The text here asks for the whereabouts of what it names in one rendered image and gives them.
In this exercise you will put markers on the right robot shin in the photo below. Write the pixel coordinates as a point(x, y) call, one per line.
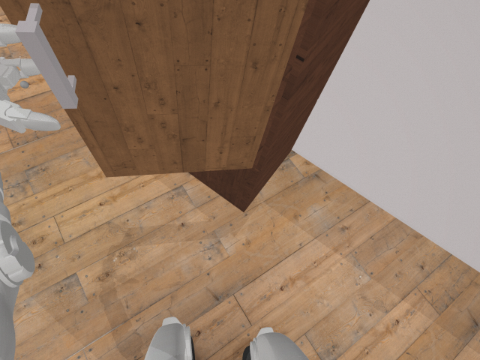
point(265, 330)

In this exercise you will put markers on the left robot upper arm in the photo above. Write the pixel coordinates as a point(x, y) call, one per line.
point(16, 264)

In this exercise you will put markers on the left robot shin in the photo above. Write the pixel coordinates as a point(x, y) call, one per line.
point(170, 320)

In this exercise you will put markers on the cupboard door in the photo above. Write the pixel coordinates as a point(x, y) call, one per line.
point(170, 86)

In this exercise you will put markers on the left robot hand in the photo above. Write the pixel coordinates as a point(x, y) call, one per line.
point(12, 115)

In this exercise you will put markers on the handle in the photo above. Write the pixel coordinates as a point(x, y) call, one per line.
point(38, 47)

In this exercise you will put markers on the robot shin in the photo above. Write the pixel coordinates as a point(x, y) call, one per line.
point(170, 320)
point(265, 330)

